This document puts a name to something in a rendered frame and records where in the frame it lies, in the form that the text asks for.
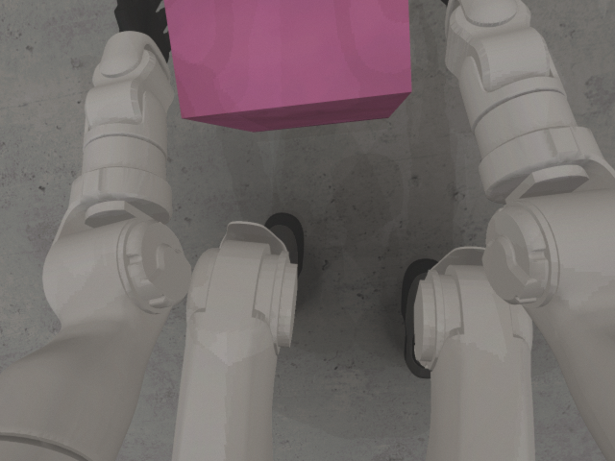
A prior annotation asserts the left robot upper arm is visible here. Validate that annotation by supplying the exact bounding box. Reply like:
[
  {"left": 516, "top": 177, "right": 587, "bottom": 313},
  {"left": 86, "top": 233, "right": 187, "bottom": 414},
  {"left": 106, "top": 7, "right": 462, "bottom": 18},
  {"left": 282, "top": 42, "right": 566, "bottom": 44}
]
[{"left": 0, "top": 217, "right": 191, "bottom": 461}]

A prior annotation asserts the robot left forearm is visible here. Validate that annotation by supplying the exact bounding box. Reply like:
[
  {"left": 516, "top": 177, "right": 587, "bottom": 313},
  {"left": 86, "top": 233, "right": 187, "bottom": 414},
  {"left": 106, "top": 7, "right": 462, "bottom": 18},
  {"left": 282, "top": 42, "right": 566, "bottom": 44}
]
[{"left": 42, "top": 31, "right": 174, "bottom": 302}]

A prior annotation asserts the robot left hand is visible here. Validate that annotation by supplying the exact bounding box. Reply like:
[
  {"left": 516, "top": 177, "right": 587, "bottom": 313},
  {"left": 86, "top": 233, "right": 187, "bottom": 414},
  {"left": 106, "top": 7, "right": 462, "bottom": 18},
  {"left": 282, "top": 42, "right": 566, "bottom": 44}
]
[{"left": 114, "top": 0, "right": 171, "bottom": 63}]

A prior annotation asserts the robot right forearm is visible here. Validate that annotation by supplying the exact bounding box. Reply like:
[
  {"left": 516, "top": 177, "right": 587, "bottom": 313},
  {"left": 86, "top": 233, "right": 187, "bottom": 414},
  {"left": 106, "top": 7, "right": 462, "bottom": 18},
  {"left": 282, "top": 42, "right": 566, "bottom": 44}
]
[{"left": 445, "top": 0, "right": 615, "bottom": 204}]

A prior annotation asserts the carton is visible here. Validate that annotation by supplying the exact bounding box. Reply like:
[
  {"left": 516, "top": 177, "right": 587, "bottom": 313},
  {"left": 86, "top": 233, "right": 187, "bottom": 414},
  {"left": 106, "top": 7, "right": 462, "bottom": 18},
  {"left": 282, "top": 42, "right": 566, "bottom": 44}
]
[{"left": 164, "top": 0, "right": 412, "bottom": 133}]

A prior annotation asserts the right robot thigh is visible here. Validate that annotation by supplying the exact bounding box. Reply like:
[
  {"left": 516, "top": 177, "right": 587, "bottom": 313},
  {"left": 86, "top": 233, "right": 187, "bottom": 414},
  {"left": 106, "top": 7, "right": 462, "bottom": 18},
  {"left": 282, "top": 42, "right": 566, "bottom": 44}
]
[{"left": 414, "top": 265, "right": 535, "bottom": 461}]

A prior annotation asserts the left robot foot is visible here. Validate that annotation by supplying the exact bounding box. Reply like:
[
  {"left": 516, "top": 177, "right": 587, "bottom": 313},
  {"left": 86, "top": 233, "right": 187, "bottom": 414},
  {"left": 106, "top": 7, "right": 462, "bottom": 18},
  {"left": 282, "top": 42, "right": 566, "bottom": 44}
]
[{"left": 264, "top": 213, "right": 304, "bottom": 280}]

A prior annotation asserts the right robot upper arm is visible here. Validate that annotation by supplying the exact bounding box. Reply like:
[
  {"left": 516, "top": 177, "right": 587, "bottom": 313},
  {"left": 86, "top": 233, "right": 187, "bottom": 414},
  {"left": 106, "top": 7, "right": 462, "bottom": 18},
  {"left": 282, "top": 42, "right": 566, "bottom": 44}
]
[{"left": 482, "top": 188, "right": 615, "bottom": 461}]

